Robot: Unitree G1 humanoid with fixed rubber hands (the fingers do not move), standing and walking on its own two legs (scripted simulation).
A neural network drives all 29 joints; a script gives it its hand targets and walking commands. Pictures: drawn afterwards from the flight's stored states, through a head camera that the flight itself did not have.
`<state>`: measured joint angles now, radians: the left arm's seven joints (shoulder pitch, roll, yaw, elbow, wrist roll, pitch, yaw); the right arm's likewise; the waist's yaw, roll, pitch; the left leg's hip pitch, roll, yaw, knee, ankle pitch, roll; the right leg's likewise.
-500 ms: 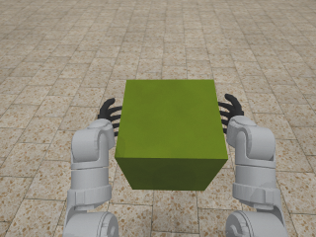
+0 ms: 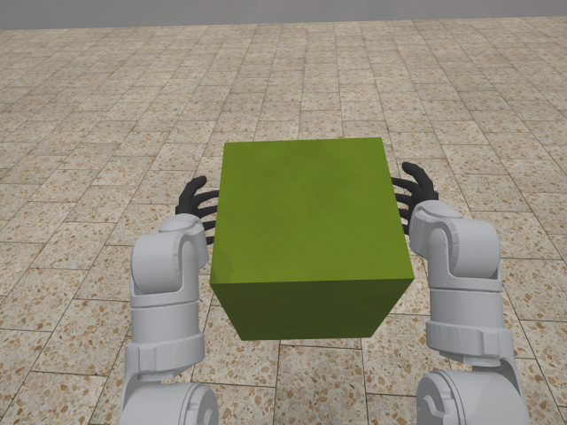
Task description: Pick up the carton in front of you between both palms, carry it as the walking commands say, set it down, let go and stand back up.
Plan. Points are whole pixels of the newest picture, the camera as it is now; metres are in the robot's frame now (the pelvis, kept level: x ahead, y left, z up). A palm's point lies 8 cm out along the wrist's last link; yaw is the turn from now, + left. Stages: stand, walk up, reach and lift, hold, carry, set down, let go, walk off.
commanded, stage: carry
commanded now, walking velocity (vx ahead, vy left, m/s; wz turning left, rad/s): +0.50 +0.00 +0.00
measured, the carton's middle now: (304, 249) +0.35 -0.01 +0.08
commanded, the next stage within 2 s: none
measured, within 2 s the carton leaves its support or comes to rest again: neither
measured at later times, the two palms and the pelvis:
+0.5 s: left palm (235, 160) +0.63 +0.12 +0.05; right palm (377, 152) +0.63 -0.18 +0.06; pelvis +0.31 -0.02 -0.02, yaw -2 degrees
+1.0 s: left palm (266, 88) +0.87 +0.06 +0.09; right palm (384, 82) +0.88 -0.24 +0.09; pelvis +0.62 -0.09 -0.01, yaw +0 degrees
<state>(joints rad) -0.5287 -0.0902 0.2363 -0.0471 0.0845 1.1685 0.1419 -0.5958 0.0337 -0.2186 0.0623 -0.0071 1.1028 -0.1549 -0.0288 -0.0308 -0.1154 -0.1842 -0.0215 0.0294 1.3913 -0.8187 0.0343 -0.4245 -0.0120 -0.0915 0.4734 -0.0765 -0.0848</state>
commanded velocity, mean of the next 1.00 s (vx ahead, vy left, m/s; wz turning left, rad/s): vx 0.50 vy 0.00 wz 0.00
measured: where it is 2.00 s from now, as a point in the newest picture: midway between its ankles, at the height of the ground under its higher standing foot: (310, 224)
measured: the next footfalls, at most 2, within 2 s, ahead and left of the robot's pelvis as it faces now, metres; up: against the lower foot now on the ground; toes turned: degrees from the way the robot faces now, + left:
left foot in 0.46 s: +0.46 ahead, +0.03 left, +0.00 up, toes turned +5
right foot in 0.96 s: +0.76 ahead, -0.19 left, +0.00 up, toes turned -12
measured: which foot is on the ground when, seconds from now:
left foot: down 0.00-0.00, up 0.02-0.44, down 0.46-1.00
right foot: down 0.00-0.46, up 0.48-0.94, down 0.96-1.00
